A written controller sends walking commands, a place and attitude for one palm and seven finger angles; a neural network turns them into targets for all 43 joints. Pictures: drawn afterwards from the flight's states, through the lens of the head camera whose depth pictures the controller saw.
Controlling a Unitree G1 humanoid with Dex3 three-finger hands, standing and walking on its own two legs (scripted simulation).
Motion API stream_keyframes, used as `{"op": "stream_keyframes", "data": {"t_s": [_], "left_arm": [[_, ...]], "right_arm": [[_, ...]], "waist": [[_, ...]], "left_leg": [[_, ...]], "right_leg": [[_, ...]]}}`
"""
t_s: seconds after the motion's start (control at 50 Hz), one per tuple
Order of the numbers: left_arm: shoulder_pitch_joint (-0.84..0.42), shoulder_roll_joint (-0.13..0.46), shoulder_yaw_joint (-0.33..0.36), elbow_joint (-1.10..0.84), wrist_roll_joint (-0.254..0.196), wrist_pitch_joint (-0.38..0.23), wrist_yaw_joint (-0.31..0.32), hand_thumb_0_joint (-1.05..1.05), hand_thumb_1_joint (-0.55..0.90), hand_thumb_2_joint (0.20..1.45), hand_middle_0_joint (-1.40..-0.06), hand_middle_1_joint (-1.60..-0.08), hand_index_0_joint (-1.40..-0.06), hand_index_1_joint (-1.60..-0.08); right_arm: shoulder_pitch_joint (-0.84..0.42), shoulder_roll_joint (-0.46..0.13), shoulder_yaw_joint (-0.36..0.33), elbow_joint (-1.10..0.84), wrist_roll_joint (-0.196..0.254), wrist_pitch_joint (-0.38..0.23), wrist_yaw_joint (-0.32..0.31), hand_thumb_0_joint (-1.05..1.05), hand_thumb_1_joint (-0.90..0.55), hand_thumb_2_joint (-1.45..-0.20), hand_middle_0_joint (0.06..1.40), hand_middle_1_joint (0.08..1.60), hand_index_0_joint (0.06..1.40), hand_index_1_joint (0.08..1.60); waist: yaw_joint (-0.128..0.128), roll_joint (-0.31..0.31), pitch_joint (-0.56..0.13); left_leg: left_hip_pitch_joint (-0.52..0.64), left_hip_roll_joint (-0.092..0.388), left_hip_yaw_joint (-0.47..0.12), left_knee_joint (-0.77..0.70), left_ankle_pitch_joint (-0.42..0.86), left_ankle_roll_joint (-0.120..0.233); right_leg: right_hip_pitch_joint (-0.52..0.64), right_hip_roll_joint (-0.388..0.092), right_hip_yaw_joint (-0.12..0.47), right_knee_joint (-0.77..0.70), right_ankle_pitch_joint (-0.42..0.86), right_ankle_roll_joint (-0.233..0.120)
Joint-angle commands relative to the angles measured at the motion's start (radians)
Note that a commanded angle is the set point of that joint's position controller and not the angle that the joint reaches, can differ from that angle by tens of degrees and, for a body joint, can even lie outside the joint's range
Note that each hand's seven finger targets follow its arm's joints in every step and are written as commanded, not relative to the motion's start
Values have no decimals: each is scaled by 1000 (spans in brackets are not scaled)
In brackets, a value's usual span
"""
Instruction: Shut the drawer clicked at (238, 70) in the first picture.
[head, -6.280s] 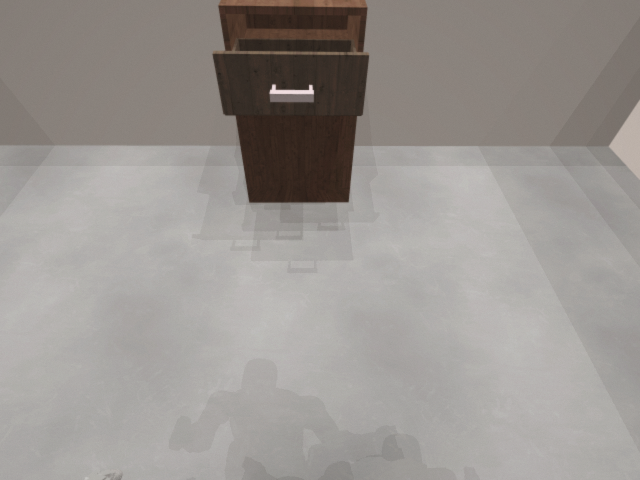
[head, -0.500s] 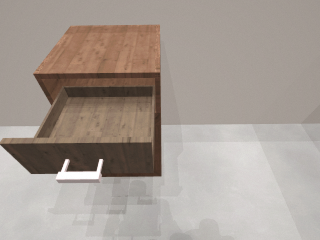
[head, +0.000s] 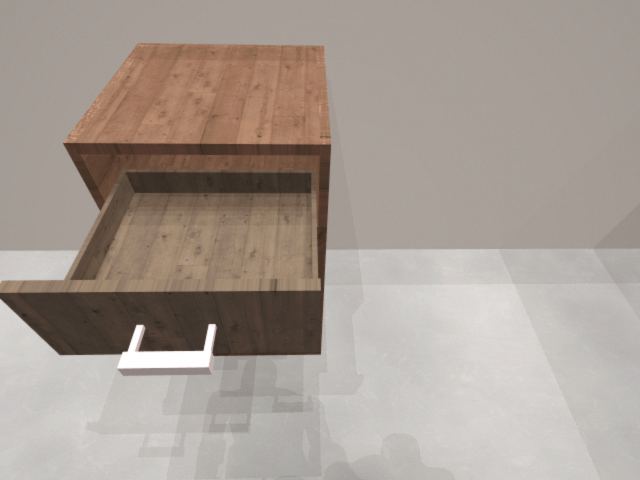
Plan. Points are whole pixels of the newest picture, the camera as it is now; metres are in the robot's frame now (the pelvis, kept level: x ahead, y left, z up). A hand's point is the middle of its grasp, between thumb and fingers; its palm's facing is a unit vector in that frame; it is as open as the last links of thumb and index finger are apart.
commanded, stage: look again from close up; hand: left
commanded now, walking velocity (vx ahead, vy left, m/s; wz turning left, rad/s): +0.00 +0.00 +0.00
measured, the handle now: (171, 347) +0.30 +0.23 -0.04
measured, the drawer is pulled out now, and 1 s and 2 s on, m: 0.30 0.29 0.29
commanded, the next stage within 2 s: raise the hand and make a fist in 0.36 s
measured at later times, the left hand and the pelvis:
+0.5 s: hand out of the picture +0.03 +0.24 -0.16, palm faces +0.06 -0.97 -0.22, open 7.4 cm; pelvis +0.01 +0.06 +0.01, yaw -2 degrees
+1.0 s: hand out of the picture +0.13 +0.20 -0.03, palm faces +0.11 -0.99 -0.04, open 5.4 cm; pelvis -0.04 +0.00 -0.08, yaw +2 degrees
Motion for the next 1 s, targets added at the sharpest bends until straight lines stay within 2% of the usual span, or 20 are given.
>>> {"op": "stream_keyframes", "data": {"t_s": [0.0, 0.04, 0.1, 0.24, 0.42, 0.44, 0.46, 0.48, 0.5, 0.52, 0.54, 0.56, 0.6, 0.64, 0.66, 0.72, 0.74, 0.78, 0.86, 0.98], "left_arm": [[15, 106, 14, -72, 0, -23, 9, 0, 900, 900, -200, -300, -200, -300], [34, 103, 15, -58, -3, -21, 11, 0, 900, 900, -200, -300, -200, -300], [35, 98, 7, -57, -3, -13, 11, 0, 900, 900, -200, -300, -200, -300], [11, 110, 8, -58, -2, -2, 8, 0, 900, 900, -200, -300, -200, -300], [10, 110, 9, -34, -3, 6, 9, 0, 900, 900, -200, -300, -200, -300], [67, 135, 2, 1, 7, -15, 43, 0, 900, 900, -200, -300, -200, -300], [-702, 403, 225, -1568, -155, -219, 51, 0, 900, 900, -220, -322, -220, -322], [-195, 291, 120, -1331, -80, -171, 73, 0, 900, 900, -240, -343, -240, -343], [94, 35, -15, -1166, -137, -43, 98, 0, 900, 900, -260, -365, -260, -365], [60, -26, -50, -1156, -151, -37, 88, 0, 900, 900, -280, -387, -280, -387], [12, 26, 1, -1190, -152, -82, 74, 0, 900, 900, -300, -408, -300, -408], [63, 74, 69, -1168, -151, -138, 51, 0, 900, 900, -320, -430, -320, -430], [309, 72, 139, -1031, -180, -269, -26, 0, 900, 900, -360, -473, -360, -473], [366, 23, 135, -954, -219, -429, -119, 0, 900, 900, -400, -517, -400, -517], [287, 6, 97, -1066, -238, -518, -160, 0, 900, 900, -420, -538, -420, -538], [163, 139, 169, -1306, -233, -723, -203, 0, 900, 900, -480, -603, -480, -603], [157, 145, 167, -1326, -228, -768, -213, 0, 900, 900, -500, -625, -500, -625], [205, 135, 179, -1266, -246, -752, -230, 0, 900, 900, -540, -668, -540, -668], [160, 158, 166, -1333, -291, -582, -283, 0, 900, 900, -620, -755, -620, -755], [158, 207, 225, -1422, -304, -465, -287, 0, 900, 900, -740, -885, -740, -885]], "right_arm": [[46, -72, 7, -40, 4, -47, -7, 0, -900, -900, 200, 300, 200, 300], [17, -94, 6, -42, 7, -50, -15, 0, -900, -900, 200, 300, 200, 300], [-5, -106, 9, -43, 6, -48, -17, 0, -900, -900, 200, 300, 200, 300], [-52, -136, 11, -45, 6, -44, -13, 0, -900, -900, 200, 300, 200, 300], [-53, -147, 11, -17, 11, -42, -16, 0, -900, -900, 200, 300, 200, 300], [-86, -177, 15, -84, 29, -49, -6, 0, -900, -900, 200, 300, 200, 300], [-52, -295, -28, -407, 65, -195, -26, 0, -900, -900, 200, 300, 200, 300], [-139, -209, 12, -360, 46, -292, -56, 0, -900, -900, 200, 300, 200, 300], [-160, -169, 3, -341, 55, -325, -39, 0, -900, -900, 200, 300, 200, 300], [-109, -181, -7, -316, 56, -335, -27, 0, -900, -900, 200, 300, 200, 300], [-133, -204, -27, -369, 49, -346, -17, 0, -900, -900, 200, 300, 200, 300], [-147, -215, -33, -403, 32, -353, -5, 0, -900, -900, 200, 300, 200, 300], [-178, -220, -42, -472, 26, -347, 16, 0, -900, -900, 200, 300, 200, 300], [-227, -206, -50, -528, 29, -342, 28, 0, -900, -900, 200, 300, 200, 300], [-248, -214, -49, -577, 28, -354, 33, 0, -900, -900, 200, 300, 200, 300], [-263, -202, -54, -630, 21, -378, 48, 0, -900, -900, 200, 300, 200, 300], [-264, -197, -50, -637, 19, -381, 51, 0, -900, -900, 200, 300, 200, 300], [-256, -202, -46, -661, 35, -370, 46, 0, -900, -900, 200, 300, 200, 300], [-224, -212, -35, -726, 77, -342, 8, 0, -900, -900, 200, 300, 200, 300], [-195, -180, -21, -716, 78, -319, -31, 0, -900, -900, 200, 300, 200, 300]], "waist": [[21, 80, 41], [34, 84, 36], [40, 70, 58], [35, 18, 88], [30, 23, 61], [44, -152, 87], [-65, 18, -433], [17, 205, -396], [1, 208, -214], [-14, 124, -81], [-16, 105, 14], [-1, 62, 15], [47, -54, -50], [62, -296, -60], [56, -277, -109], [74, 78, -226], [61, 88, -238], [46, 39, -208], [19, -19, -212], [15, -33, -264]], "left_leg": [[17, 69, -74, -148, 310, 55], [33, 86, -97, -157, 454, 66], [43, 81, -88, -174, 483, 69], [66, 76, -95, -250, 361, 73], [148, 80, -86, -266, 468, 58], [60, 110, -84, -72, 779, 45], [345, 14, -106, -159, 736, -24], [438, 66, -106, -206, 818, -37], [272, 45, -115, -265, 723, -83], [169, 27, -102, -242, 592, -73], [73, 11, -101, -186, 471, -52], [-5, -13, -96, -119, 342, -45], [-155, -48, -67, 10, 213, -34], [-360, -55, -45, 130, 57, -18], [-421, -61, -33, 182, -15, 0], [-461, -64, -34, 270, -114, 1], [-485, -61, -41, 305, -129, 8], [-560, -64, -45, 336, -202, 23], [-606, -77, -26, 373, -225, 46], [-575, -65, -28, 404, -71, 50]], "right_leg": [[3, -123, 127, -83, 140, -8], [39, -111, 93, -52, 187, 6], [56, -110, 100, -52, 200, 13], [43, -113, 101, -66, 140, 32], [47, -115, 97, -59, 152, 40], [49, -147, 132, -91, 375, 49], [51, -42, 51, 9, 386, 24], [-42, -31, 54, 115, 90, 12], [-144, -36, 34, 188, -80, 30], [-180, -44, 42, 185, -79, 35], [-217, -42, 28, 147, -86, 28], [-229, -33, 9, 101, -64, 17], [-232, -18, -10, 99, 1, 2], [-347, -13, 2, 214, -120, 8], [-386, -20, 32, 255, -191, 12], [-500, -23, 89, 371, -295, -10], [-541, -23, 95, 401, -304, -13], [-558, -29, 127, 386, -365, -9], [-467, -52, 220, 267, -470, 12], [-343, -63, 245, 233, -285, 37]]}}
